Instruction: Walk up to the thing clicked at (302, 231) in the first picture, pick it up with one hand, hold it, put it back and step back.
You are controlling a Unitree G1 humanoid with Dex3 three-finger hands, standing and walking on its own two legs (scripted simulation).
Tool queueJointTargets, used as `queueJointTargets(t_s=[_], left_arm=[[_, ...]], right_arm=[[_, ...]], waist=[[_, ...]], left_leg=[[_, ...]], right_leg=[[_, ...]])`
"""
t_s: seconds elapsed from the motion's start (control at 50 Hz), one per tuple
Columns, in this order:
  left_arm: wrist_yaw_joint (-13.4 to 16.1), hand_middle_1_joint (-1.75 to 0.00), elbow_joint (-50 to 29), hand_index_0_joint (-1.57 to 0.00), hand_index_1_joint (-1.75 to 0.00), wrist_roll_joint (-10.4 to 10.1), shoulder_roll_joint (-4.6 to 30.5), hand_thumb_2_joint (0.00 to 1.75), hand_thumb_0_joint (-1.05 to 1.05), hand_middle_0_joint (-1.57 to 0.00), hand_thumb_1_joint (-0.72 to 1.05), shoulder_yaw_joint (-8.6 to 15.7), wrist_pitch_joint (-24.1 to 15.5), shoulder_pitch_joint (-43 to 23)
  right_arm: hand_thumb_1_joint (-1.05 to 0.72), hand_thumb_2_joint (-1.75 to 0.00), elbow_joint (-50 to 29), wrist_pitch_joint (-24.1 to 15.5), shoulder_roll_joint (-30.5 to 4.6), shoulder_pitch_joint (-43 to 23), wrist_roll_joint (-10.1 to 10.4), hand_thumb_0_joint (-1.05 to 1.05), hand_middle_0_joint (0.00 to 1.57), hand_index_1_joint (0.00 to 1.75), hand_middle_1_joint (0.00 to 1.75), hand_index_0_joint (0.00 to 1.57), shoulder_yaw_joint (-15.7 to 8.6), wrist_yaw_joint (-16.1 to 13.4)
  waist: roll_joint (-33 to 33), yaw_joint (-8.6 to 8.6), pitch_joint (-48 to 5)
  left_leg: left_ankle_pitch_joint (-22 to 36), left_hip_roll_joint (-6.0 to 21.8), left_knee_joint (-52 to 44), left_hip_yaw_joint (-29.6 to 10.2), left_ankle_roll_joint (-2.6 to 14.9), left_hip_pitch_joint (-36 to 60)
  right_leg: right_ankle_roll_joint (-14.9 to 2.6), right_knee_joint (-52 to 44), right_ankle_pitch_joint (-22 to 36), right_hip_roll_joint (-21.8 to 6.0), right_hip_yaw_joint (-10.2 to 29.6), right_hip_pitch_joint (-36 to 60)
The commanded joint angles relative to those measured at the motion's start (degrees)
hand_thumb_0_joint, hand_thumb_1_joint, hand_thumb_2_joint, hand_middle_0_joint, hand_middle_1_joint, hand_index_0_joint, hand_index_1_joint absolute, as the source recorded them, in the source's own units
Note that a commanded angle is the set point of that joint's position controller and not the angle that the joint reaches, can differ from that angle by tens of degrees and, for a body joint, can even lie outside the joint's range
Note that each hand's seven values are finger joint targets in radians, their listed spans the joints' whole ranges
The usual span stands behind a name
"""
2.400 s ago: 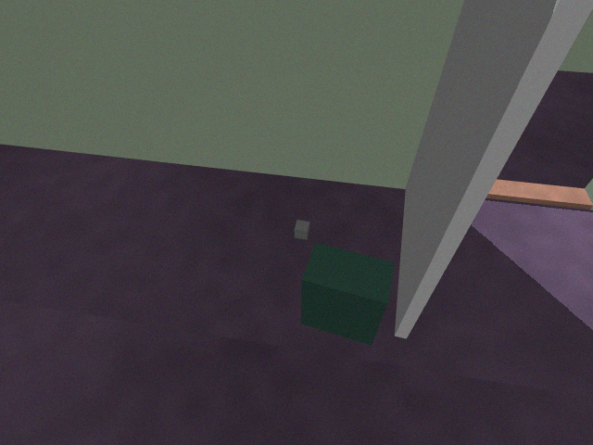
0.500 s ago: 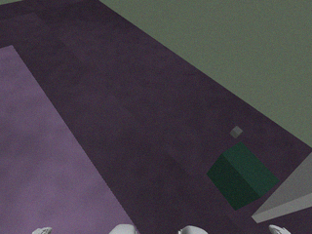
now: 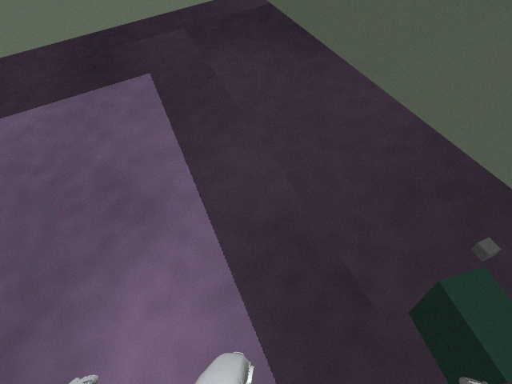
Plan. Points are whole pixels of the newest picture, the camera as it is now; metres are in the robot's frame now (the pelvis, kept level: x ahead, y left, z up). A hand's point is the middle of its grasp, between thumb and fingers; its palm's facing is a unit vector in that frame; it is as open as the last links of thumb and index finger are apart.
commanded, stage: walk up
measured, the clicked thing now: (485, 249) +0.73 -0.79 -0.74
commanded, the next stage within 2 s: stand in 1.02 s
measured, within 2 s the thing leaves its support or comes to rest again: neither
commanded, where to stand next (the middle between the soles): +0.08 +0.02 m, yaw +10 degrees
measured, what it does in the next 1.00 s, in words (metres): steps on the spot: left foot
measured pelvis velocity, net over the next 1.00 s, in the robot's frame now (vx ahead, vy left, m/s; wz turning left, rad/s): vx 0.01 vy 0.00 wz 0.22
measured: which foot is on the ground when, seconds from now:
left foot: up 0.00-0.10, down 0.12-1.00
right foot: down 0.00-1.00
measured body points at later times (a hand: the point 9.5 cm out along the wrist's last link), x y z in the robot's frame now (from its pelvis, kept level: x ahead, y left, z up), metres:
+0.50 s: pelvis +0.01 +0.01 -0.02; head +0.03 +0.02 +0.43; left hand +0.02 +0.33 -0.14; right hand +0.16 -0.28 -0.12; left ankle +0.03 +0.14 -0.73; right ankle +0.04 -0.13 -0.73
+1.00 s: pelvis +0.01 +0.00 +0.00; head +0.02 +0.02 +0.45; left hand +0.03 +0.33 -0.13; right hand +0.17 -0.28 -0.12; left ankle +0.03 +0.14 -0.73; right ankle +0.04 -0.13 -0.73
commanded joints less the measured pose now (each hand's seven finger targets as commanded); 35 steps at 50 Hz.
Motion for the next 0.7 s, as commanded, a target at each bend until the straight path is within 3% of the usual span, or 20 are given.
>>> queueJointTargets(t_s=[0.0, 0.04, 0.08, 0.1, 0.12, 0.14, 0.16, 0.22, 0.3, 0.34, 0.36, 0.38, 0.4, 0.42, 0.44, 0.48, 0.52, 0.56, 0.62, 0.68], left_arm=[[0.6, -0.3, -5.2, -0.2, -0.3, -0.2, 17.4, 0.9, 0.0, -0.2, 0.9, 5.7, -0.9, -0.4], [0.3, -0.3, -5.7, -0.2, -0.3, -1.0, 17.2, 0.9, 0.0, -0.2, 0.9, 5.4, 0.0, -2.4], [0.3, -0.3, -5.3, -0.2, -0.3, -1.7, 14.3, 0.9, 0.0, -0.2, 0.9, 3.9, 0.9, -0.5], [0.3, -0.3, -5.0, -0.2, -0.3, -2.0, 11.3, 0.9, 0.0, -0.2, 0.9, 2.8, 1.2, 0.8], [0.0, -0.3, -6.0, -0.2, -0.3, -2.6, 7.3, 0.9, 0.0, -0.2, 0.9, 1.6, 1.6, 1.6], [0.8, -0.3, -5.5, -0.2, -0.3, -2.6, 11.0, 0.9, 0.0, -0.2, 0.9, 2.7, 2.1, -0.6], [1.1, -0.3, -4.4, -0.2, -0.3, -2.6, 14.2, 0.9, 0.0, -0.2, 0.9, 3.3, 2.0, -3.0], [0.6, -0.3, -1.1, -0.2, -0.3, -2.9, 12.9, 0.9, 0.0, -0.2, 0.9, 3.4, 1.6, 1.1], [0.8, -0.3, 1.5, -0.2, -0.3, -2.5, 11.4, 0.9, 0.0, -0.2, 0.9, 3.2, 0.8, 1.4], [1.1, -0.3, 2.8, -0.2, -0.3, -2.1, 10.4, 0.9, 0.0, -0.2, 0.9, 2.9, 0.0, 2.5], [1.3, -0.3, 3.1, -0.2, -0.3, -1.6, 11.9, 0.9, 0.0, -0.2, 0.9, 3.0, -0.4, 2.5], [1.6, -0.3, 2.8, -0.2, -0.3, -1.0, 14.7, 0.9, 0.0, -0.2, 0.9, 3.4, -0.9, 1.8], [1.5, -0.3, 2.1, -0.2, -0.3, -1.2, 18.1, 0.9, 0.0, -0.2, 0.9, 3.9, -0.7, -1.9], [1.2, -0.3, 0.7, -0.2, -0.3, -1.2, 18.4, 0.9, 0.0, -0.2, 0.9, 3.7, -0.5, -8.3], [1.0, -0.3, 0.2, -0.2, -0.3, -1.4, 15.6, 0.9, 0.0, -0.2, 0.9, 3.0, -0.2, -11.1], [0.9, -0.3, 1.6, -0.2, -0.3, -2.2, 12.2, 0.9, 0.0, -0.2, 0.9, 1.6, -0.2, -9.5], [0.9, -0.3, 3.3, -0.2, -0.3, -2.7, 10.4, 0.9, 0.0, -0.2, 0.9, 1.2, -0.1, -6.7], [0.8, -0.3, 4.9, -0.2, -0.3, -2.8, 11.2, 0.9, 0.0, -0.2, 0.9, 1.2, 0.2, -6.1], [0.7, -0.3, 5.5, -0.2, -0.3, -2.5, 12.5, 0.9, 0.0, -0.2, 0.9, 1.2, -0.2, -9.1], [0.7, -0.3, 6.5, -0.2, -0.3, -2.9, 11.8, 0.9, 0.0, -0.2, 0.9, 0.8, 0.1, -10.4]], right_arm=[[-0.9, -0.9, -4.2, -2.8, -7.9, -1.9, -0.1, 0.0, 0.2, 0.3, 0.3, 0.2, -2.3, -0.2], [-0.9, -0.9, -2.1, -3.5, -7.8, 1.7, -0.1, 0.0, 0.2, 0.3, 0.3, 0.2, -2.3, -0.9], [-0.9, -0.9, 0.3, -4.3, -8.4, 4.3, -0.4, 0.0, 0.2, 0.3, 0.3, 0.2, -2.9, -1.6], [-0.9, -0.9, 0.7, -4.7, -10.2, 5.6, -0.7, 0.0, 0.2, 0.3, 0.3, 0.2, -3.4, -2.2], [-0.9, -0.9, -0.8, -4.9, -15.4, 4.7, -1.6, 0.0, 0.2, 0.3, 0.3, 0.2, -4.3, -2.7], [-0.9, -0.9, -2.2, -5.1, -19.1, 2.6, -1.4, 0.0, 0.2, 0.3, 0.3, 0.2, -4.4, -2.9], [-0.9, -0.9, -1.0, -4.9, -19.0, 1.1, -0.7, 0.0, 0.2, 0.3, 0.3, 0.2, -4.5, -3.0], [-0.9, -0.9, -1.2, -5.3, -11.9, -3.0, -0.4, 0.0, 0.2, 0.3, 0.3, 0.2, -1.7, -3.6], [-0.9, -0.9, -0.2, -4.9, -12.0, -2.8, -0.3, 0.0, 0.2, 0.3, 0.3, 0.2, -1.4, -3.0], [-0.9, -0.9, -0.2, -4.1, -10.7, -3.9, 0.4, 0.0, 0.2, 0.3, 0.3, 0.2, -0.9, -2.9], [-0.9, -0.9, -0.5, -4.0, -8.4, -4.3, 1.0, 0.0, 0.2, 0.3, 0.3, 0.2, -0.1, -2.9], [-0.9, -0.9, -0.7, -4.0, -5.9, -3.9, 1.7, 0.0, 0.2, 0.3, 0.3, 0.2, 0.6, -2.9], [-0.9, -0.9, 0.3, -3.8, -6.8, -4.0, 1.5, 0.0, 0.2, 0.3, 0.3, 0.2, 0.1, -3.3], [-0.9, -0.9, 2.6, -3.7, -8.2, -1.0, 0.9, 0.0, 0.2, 0.3, 0.3, 0.2, -0.7, -3.5], [-0.9, -0.9, 4.1, -4.2, -8.8, 1.3, 0.6, 0.0, 0.2, 0.3, 0.3, 0.2, -0.7, -3.4], [-0.9, -0.9, 4.8, -5.3, -9.5, -1.6, 0.6, 0.0, 0.2, 0.3, 0.3, 0.2, -0.8, -2.9], [-0.9, -0.9, 4.1, -5.9, -10.4, -4.9, 0.6, 0.0, 0.2, 0.3, 0.3, 0.2, -0.5, -2.9], [-0.9, -0.9, 4.9, -5.8, -11.7, -6.0, 0.4, 0.0, 0.2, 0.3, 0.3, 0.2, -0.2, -2.9], [-0.9, -0.9, 6.4, -5.1, -8.9, -7.2, 0.7, 0.0, 0.2, 0.3, 0.3, 0.2, 0.7, -2.8], [-0.9, -0.9, 8.2, -5.1, -9.5, -7.7, 0.5, 0.0, 0.2, 0.3, 0.3, 0.2, 0.8, -2.6]], waist=[[-19.8, 1.26, -3.6], [-17.6, -1.19, -5.5], [-10.1, -2.34, -7.3], [-3.1, -3.21, -8.9], [11.2, -2.61, -7.6], [8.5, -3.47, -6.1], [7.4, -3.83, -2.2], [6.0, -1.07, -1.5], [7.6, -1.73, -5.2], [6.2, -0.4, -7.1], [3.3, 0.07, -8.5], [-4.8, -0.09, -9.1], [-10.0, -0.83, -7.2], [-12.6, -3.82, -4.6], [-10.5, -6.04, -3.1], [-4.6, -4.11, -3.0], [-4.1, -1.45, -6.2], [-2.6, -1.1, -5.7], [-4.3, -2.27, -5.3], [-0.9, -2.22, -6.6]], left_leg=[[-3.5, 0.7, -13.4, 5.1, -0.15, 0.8], [2.0, 0.0, -21.1, 6.5, 0.67, 7.8], [8.7, -2.8, -28.2, 7.5, 1.62, 17.6], [7.3, 0.3, -30.5, 1.1, 3.46, 21.1], [4.4, 13.4, -36.6, -21.9, 8.26, 22.2], [-0.1, 20.5, -39.0, -33.3, 15.27, 14.0], [-3.6, 20.9, -40.4, -33.3, 18.46, 6.1], [11.6, 12.1, -32.8, -16.0, 13.18, 8.9], [15.8, 10.5, -28.6, -13.3, 12.29, 5.7], [16.5, 7.7, -23.0, -9.6, 9.94, 5.0], [17.8, 6.1, -19.5, -8.1, 7.76, 3.7], [15.8, 2.2, -12.7, -5.2, 4.61, 1.3], [1.3, -2.6, -9.5, -0.7, 3.2, 1.7], [-7.6, -0.1, -6.8, 1.2, 2.5, 7.0], [-7.3, 1.4, -15.2, -0.7, 3.27, 11.6], [14.5, 3.4, -23.3, -7.5, 5.69, 12.3], [21.9, 10.0, -25.8, -16.4, 9.88, 12.9], [16.1, 9.8, -27.5, -16.8, 10.5, 5.1], [14.0, 3.2, -24.8, -7.2, 4.82, 6.3], [14.2, 3.8, -26.1, -8.6, 5.27, 9.0]], right_leg=[[-11.59, -10.0, 0.3, -9.5, 9.3, 5.4], [-10.89, -5.2, 4.9, -10.7, 8.2, 2.3], [-7.67, 4.9, 4.0, -7.9, 4.3, -2.7], [-5.0, 12.4, -1.2, -5.9, 2.2, -6.6], [-1.26, 22.4, -14.9, 1.0, 0.7, -17.2], [-0.94, 23.7, -20.0, 2.3, 6.3, -16.8], [-1.13, 25.2, -20.0, 0.5, 8.9, -12.5], [-1.68, 20.0, -12.6, 0.2, 9.3, -12.2], [-1.65, 7.5, -10.5, 3.9, 5.1, -1.1], [-2.27, -5.0, -2.9, 5.7, 3.6, 4.9], [-3.35, -6.6, 1.9, 3.7, 6.7, 8.0], [-6.12, -10.0, 5.2, -4.1, 17.1, 8.6], [-11.73, -12.8, 0.9, -12.0, 25.7, 2.2], [-15.09, -12.4, 0.1, -16.5, 28.1, -5.1], [-12.62, -9.0, 2.3, -13.8, 23.2, -8.1], [-5.14, -1.4, 7.7, -2.6, 10.5, -6.6], [-2.24, 3.5, 5.1, 2.5, 6.7, -4.3], [-2.72, 0.4, -2.9, 3.1, 7.9, 2.1], [-5.14, -5.9, 1.7, -2.3, 10.8, 2.9], [-4.55, -5.8, 0.6, -1.7, 8.5, 2.2]])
